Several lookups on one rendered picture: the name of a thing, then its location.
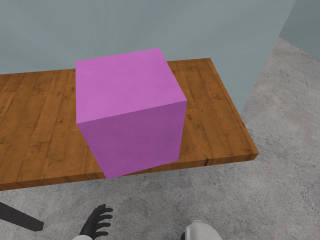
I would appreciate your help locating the carton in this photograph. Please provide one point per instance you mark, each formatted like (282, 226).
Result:
(130, 110)

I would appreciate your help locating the left robot hand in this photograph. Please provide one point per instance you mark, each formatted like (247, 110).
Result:
(91, 225)

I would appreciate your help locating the robot right shin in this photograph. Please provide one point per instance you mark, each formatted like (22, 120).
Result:
(197, 221)

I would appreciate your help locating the right robot thigh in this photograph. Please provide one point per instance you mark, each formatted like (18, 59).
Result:
(201, 231)

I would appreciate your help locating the table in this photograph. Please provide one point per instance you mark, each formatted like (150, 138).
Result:
(41, 144)

